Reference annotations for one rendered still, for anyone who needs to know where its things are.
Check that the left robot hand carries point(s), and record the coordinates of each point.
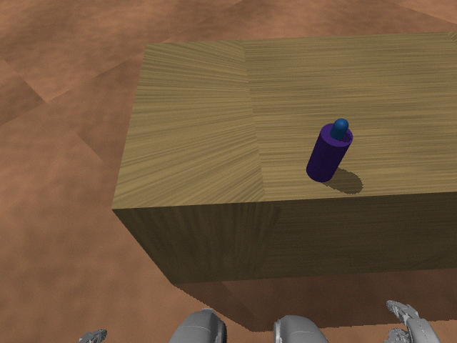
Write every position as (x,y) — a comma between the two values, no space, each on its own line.
(95,337)

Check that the bottle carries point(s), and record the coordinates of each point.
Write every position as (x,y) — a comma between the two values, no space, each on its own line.
(331,146)

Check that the right robot hand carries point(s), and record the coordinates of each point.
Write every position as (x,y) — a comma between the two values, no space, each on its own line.
(419,330)

